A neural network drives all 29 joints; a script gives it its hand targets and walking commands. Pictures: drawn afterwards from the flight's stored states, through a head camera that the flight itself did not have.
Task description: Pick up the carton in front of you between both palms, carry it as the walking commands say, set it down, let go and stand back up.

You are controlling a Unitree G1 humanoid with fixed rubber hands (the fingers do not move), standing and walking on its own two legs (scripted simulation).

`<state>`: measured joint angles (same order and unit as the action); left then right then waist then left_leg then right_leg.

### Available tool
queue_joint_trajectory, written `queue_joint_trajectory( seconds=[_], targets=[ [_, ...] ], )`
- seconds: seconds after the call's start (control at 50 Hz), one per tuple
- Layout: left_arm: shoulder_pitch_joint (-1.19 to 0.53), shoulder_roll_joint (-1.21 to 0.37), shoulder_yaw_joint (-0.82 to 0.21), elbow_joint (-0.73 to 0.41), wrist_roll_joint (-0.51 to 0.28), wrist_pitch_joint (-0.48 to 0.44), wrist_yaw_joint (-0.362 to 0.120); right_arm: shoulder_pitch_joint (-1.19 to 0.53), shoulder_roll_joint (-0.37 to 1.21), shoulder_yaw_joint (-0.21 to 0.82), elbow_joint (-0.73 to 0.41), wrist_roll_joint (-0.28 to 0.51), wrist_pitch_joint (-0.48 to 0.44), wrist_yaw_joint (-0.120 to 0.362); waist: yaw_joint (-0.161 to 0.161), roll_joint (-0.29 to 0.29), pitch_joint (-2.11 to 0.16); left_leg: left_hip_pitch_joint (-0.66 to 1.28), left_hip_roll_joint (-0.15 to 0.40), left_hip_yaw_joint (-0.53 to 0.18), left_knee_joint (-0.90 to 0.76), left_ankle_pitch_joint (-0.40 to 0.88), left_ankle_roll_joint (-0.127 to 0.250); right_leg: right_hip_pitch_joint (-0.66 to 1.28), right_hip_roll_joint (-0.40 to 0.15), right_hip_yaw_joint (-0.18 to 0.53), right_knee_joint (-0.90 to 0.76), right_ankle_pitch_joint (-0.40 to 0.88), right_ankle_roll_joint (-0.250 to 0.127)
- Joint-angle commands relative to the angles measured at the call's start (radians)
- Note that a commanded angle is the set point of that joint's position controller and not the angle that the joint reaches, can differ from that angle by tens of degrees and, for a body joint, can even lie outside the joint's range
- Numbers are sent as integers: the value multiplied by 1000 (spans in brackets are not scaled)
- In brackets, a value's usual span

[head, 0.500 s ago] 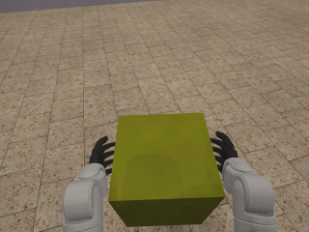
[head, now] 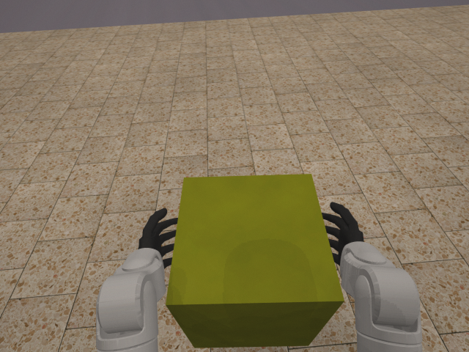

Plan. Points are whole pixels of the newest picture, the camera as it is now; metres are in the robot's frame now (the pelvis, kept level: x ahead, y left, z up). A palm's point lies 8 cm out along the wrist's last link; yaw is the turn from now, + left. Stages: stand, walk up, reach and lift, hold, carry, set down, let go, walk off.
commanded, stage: carry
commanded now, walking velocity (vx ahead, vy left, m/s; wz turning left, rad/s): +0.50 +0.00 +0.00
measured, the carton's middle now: (249, 266) +0.28 +0.00 +0.02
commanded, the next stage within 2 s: none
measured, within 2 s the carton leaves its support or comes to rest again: neither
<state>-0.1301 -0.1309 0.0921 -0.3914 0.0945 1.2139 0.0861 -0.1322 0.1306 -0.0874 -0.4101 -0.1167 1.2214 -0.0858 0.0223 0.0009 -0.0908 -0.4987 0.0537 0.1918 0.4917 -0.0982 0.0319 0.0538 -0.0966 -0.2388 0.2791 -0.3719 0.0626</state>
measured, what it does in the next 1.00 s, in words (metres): walks ahead: left foot, then right foot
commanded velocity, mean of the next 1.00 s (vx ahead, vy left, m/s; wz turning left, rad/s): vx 0.50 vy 0.00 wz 0.00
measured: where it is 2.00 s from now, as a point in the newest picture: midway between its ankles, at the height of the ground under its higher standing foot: (246, 172)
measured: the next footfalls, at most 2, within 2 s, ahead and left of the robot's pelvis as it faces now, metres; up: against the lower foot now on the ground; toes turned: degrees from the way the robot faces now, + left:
left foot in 0.02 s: +0.18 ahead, +0.10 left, +0.00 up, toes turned +11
right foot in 0.50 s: +0.50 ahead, -0.12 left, +0.00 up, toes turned -12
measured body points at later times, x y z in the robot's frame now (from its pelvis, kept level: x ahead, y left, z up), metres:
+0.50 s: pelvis +0.34 -0.02 -0.01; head +0.33 -0.02 +0.44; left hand +0.61 +0.13 +0.08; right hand +0.61 -0.17 +0.08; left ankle +0.14 +0.09 -0.73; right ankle +0.46 -0.11 -0.74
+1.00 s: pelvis +0.67 +0.00 -0.01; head +0.66 +0.00 +0.44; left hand +0.95 +0.14 +0.07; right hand +0.94 -0.16 +0.07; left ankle +0.81 +0.09 -0.74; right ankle +0.47 -0.11 -0.73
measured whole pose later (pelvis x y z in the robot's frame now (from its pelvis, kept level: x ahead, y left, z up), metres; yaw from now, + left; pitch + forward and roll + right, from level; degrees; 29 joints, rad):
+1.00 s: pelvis +0.67 +0.00 -0.01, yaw -1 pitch +2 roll +0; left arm -0.14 -0.13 0.09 -0.39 0.11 1.23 0.08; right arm -0.14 0.13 -0.09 -0.38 -0.11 1.22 -0.08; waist -0.01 -0.02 -0.08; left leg -0.47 0.05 0.23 0.46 -0.04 0.03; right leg 0.11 -0.08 -0.19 0.36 -0.48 0.05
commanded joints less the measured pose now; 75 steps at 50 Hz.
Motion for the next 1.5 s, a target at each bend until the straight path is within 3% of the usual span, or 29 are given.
queue_joint_trajectory(
  seconds=[0.0, 0.02, 0.04, 0.06, 0.1, 0.12, 0.16, 0.2, 0.38, 0.46, 0.48, 0.5, 0.52, 0.54, 0.58, 0.62, 0.76, 0.88, 0.96, 0.98, 1.0, 1.02, 1.04, 1.08, 1.12, 1.16, 1.3, 1.4, 1.48],
  targets=[
    [-425, -836, -700, -34, -387, 12, -266, -374, 866, 679, 34, 370, 0, 242, -34, -108, -186, 395, -75, 85, -58, -44, 17, -98, -110, -38, 288, 661, -75],
    [-430, -828, -699, -31, -382, 12, -266, -362, 867, 677, 42, 367, 0, 246, -61, 5, -251, 577, 72, -120, -113, -161, 32, -249, -81, -27, 523, 447, -43],
    [-450, -847, -719, -49, -387, 17, -266, -369, 863, 668, 73, 366, -11, 254, -57, 301, -325, 798, 358, -625, -230, -262, 185, -582, 53, 28, 826, 68, 2],
    [-461, -857, -716, -32, -386, 9, -268, -369, 899, 674, 73, 384, -20, 258, -50, 281, -283, 784, 388, -704, -292, -82, 218, -716, 56, 163, 976, -117, -22],
    [-484, -922, -727, -30, -394, -18, -272, -418, 966, 695, 44, 405, -40, 264, -47, 102, -280, 709, 335, -477, -218, 226, 186, -737, -26, 232, 1013, -56, -62],
    [-481, -951, -734, -30, -396, -30, -271, -437, 987, 705, 29, 413, -50, 266, -40, 34, -269, 647, 310, -391, -225, 241, 144, -704, -50, 243, 927, 6, -69],
    [-453, -983, -741, -23, -386, -52, -263, -440, 1005, 718, 9, 428, -64, 270, -35, 83, -279, 598, 270, -278, -269, 163, 99, -643, -43, 208, 795, 75, -66],
    [-407, -987, -742, -15, -369, -70, -251, -408, 993, 722, 3, 434, -72, 278, -36, 119, -262, 605, 252, -221, -298, 146, 104, -654, -26, 172, 682, 109, -56],
    [-397, -870, -743, -109, -375, -39, -233, -356, 853, 707, -60, 414, -46, 264, -45, 153, -95, 617, 202, -55, -302, 276, 77, -608, 23, 48, 241, 340, -70],
    [-387, -815, -710, -83, -381, 3, -242, -369, 800, 692, -57, 392, -5, 250, -18, 116, -151, 542, 147, 54, 6, 464, 12, -262, 115, -53, 152, 249, -95],
    [-382, -806, -695, -67, -377, 11, -246, -382, 786, 689, -53, 391, 4, 248, 0, 54, -211, 394, 114, 53, 191, 336, -11, -51, 53, 30, 153, 199, -95],
    [-387, -789, -680, -34, -371, 11, -250, -409, 785, 701, -72, 398, 17, 247, 10, -197, -294, 92, 14, 22, 515, 80, -67, 179, -239, 500, 54, 36, -218],
    [-371, -811, -677, -10, -376, 10, -252, -417, 787, 699, -65, 400, 22, 250, 13, -336, -294, -103, -75, -72, 706, -364, -68, 240, -331, 765, -87, 176, -302],
    [-394, -840, -681, -24, -385, 10, -256, -430, 828, 707, -40, 401, 18, 251, 2, -243, -280, -158, -8, -172, 824, -378, -34, 215, -335, 652, -49, 327, -297],
    [-444, -910, -695, -40, -396, -3, -260, -460, 893, 711, -26, 407, 1, 257, -6, -59, -267, -143, 72, -204, 758, -272, -1, 98, -274, 451, -14, 499, -234],
    [-480, -942, -706, -64, -409, -14, -263, -464, 938, 722, -22, 411, -17, 255, -10, -73, -269, -87, 82, -178, 640, -188, -11, 26, -232, 333, -53, 432, -179],
    [-429, -880, -697, -90, -414, -8, -271, -414, 915, 726, -53, 385, -26, 219, -8, -129, -174, -169, 61, -71, 265, -18, -58, 54, -169, 167, -126, 434, -196],
    [-392, -842, -674, -39, -371, 12, -263, -405, 872, 719, -24, 392, 4, 235, -8, -163, -68, -71, 14, 1, 14, 109, -23, 70, -148, 82, -111, 585, -155],
    [-410, -842, -685, -24, -364, 13, -261, -397, 871, 698, 20, 396, 4, 252, -38, -121, -159, 324, -69, 99, -72, 2, -6, 3, -96, -20, 238, 775, -95],
    [-420, -837, -689, -23, -360, 11, -261, -383, 874, 693, 34, 391, 1, 258, -61, -42, -236, 545, 16, -16, -74, -78, -2, -153, -66, -5, 455, 586, -76],
    [-434, -859, -709, -37, -369, 16, -260, -385, 863, 679, 59, 383, -9, 265, -59, 223, -340, 786, 325, -521, -162, -247, 148, -480, 39, 39, 781, 311, -24],
    [-442, -863, -708, -26, -371, 8, -264, -370, 900, 682, 81, 396, -19, 267, -50, 315, -321, 800, 390, -721, -298, -100, 197, -655, 114, 153, 959, -86, -37],
    [-459, -902, -717, -14, -375, -7, -266, -395, 933, 689, 60, 408, -30, 271, -48, 232, -306, 771, 370, -587, -261, 51, 186, -690, 40, 237, 1049, -84, -63],
    [-469, -965, -738, -18, -387, -37, -268, -416, 998, 697, 46, 413, -54, 275, -38, 54, -286, 642, 306, -383, -222, 240, 122, -662, -29, 249, 960, 21, -84],
    [-447, -1006, -753, -10, -382, -62, -262, -418, 1023, 709, 30, 423, -72, 279, -31, 92, -295, 580, 261, -262, -263, 163, 76, -610, -34, 215, 855, 103, -78],
    [-400, -1014, -761, -2, -371, -83, -253, -380, 1015, 712, 28, 424, -84, 286, -31, 122, -277, 580, 243, -209, -294, 132, 80, -634, -25, 181, 768, 140, -65],
    [-375, -943, -775, -73, -371, -86, -238, -331, 921, 715, -27, 417, -90, 285, -38, 130, -133, 626, 194, -97, -340, 199, 95, -732, -12, 94, 424, 301, -36],
    [-397, -837, -751, -123, -385, -28, -235, -338, 820, 695, -69, 401, -42, 256, -44, 146, -48, 632, 199, -47, -329, 322, 74, -632, 22, 42, 229, 377, -77],
    [-382, -793, -705, -89, -381, 13, -240, -374, 778, 689, -73, 394, 3, 245, -10, 108, -169, 553, 134, 57, 67, 545, 2, -205, 120, -45, 146, 256, -99]
  ],
)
